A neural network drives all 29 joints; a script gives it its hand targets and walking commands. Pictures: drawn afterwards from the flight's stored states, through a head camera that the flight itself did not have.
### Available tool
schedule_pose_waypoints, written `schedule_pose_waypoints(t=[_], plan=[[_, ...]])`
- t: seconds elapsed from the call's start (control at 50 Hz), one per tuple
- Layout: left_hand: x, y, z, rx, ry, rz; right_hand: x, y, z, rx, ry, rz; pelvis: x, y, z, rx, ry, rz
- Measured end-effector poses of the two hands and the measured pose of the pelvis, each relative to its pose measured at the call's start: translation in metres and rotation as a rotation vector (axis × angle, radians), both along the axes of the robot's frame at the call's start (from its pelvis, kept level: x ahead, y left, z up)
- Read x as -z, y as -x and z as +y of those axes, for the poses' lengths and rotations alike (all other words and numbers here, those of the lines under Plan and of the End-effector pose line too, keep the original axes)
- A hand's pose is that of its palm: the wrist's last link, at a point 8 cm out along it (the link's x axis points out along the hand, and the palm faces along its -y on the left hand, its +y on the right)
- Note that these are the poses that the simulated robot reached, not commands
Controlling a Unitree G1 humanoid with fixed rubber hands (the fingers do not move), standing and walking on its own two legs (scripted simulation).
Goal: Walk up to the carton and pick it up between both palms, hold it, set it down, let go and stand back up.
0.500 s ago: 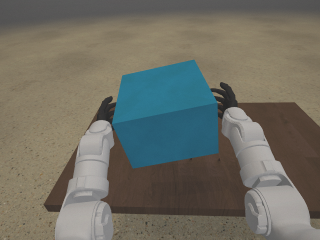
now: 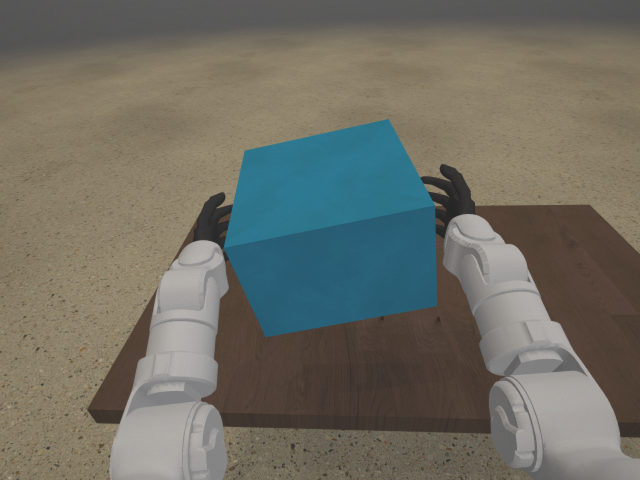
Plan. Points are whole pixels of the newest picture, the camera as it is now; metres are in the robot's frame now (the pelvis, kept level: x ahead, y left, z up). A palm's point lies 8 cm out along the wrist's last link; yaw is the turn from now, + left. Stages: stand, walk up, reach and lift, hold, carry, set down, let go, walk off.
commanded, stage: hold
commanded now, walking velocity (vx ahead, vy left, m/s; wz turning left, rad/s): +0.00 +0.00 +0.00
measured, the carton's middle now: (331, 220) +0.43 +0.01 +0.18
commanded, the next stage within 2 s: none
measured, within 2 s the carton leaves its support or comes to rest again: neither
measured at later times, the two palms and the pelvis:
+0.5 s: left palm (209, 250) +0.36 +0.17 +0.18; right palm (457, 223) +0.37 -0.15 +0.20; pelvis +0.00 +0.00 +0.00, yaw +0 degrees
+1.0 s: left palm (210, 250) +0.36 +0.17 +0.18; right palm (457, 224) +0.37 -0.15 +0.20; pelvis +0.00 +0.00 +0.00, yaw +0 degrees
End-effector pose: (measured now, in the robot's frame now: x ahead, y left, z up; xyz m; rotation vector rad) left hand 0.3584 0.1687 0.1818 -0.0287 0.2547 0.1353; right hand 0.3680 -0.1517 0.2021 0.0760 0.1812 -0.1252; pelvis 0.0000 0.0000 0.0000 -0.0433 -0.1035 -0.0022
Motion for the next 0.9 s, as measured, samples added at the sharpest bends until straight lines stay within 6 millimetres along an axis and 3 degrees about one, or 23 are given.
schedule_pose_waypoints(t=[0.9], plan=[[0.001,-0.0003,-0.0003,0.0,-0.001,0.003,0.0009,-0.0005,-0.0002,0.0,0.0,0.001,-0.0001,0.0001,-0.0003,0.0,0.0,0.0]])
